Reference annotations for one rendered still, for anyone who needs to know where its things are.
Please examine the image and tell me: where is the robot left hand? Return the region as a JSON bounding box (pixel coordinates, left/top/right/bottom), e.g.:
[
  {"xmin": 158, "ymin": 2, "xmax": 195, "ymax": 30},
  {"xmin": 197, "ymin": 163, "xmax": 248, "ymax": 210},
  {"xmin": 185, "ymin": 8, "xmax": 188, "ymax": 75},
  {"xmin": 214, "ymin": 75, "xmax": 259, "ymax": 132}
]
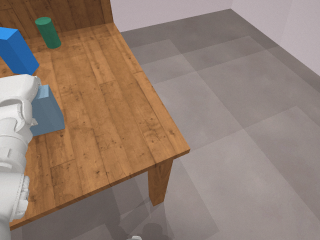
[{"xmin": 0, "ymin": 74, "xmax": 42, "ymax": 127}]

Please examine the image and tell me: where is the sponge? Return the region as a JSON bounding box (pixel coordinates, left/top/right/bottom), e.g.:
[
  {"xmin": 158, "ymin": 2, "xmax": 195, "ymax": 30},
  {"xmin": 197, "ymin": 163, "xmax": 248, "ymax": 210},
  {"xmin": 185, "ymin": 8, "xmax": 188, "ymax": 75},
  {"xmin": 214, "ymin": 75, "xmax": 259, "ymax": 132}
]
[{"xmin": 30, "ymin": 84, "xmax": 65, "ymax": 137}]

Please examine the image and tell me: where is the table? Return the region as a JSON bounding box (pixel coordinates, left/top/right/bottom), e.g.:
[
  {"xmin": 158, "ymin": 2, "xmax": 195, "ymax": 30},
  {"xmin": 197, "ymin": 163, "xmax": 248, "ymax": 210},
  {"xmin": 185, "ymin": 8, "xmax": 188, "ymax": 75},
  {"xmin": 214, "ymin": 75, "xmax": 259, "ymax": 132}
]
[{"xmin": 0, "ymin": 0, "xmax": 191, "ymax": 231}]

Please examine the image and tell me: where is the robot left upper arm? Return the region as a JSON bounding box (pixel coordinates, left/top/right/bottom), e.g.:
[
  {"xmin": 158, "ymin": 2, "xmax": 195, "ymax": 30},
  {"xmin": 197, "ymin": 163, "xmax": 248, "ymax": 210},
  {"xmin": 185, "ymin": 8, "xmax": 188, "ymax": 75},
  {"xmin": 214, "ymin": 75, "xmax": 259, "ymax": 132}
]
[{"xmin": 0, "ymin": 171, "xmax": 30, "ymax": 240}]

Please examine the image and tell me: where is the robot left forearm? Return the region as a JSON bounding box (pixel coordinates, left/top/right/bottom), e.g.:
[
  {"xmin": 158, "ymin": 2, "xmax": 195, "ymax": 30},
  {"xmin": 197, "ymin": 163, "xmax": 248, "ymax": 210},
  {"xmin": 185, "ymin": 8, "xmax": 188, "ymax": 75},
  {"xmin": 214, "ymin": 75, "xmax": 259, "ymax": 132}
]
[{"xmin": 0, "ymin": 96, "xmax": 33, "ymax": 174}]

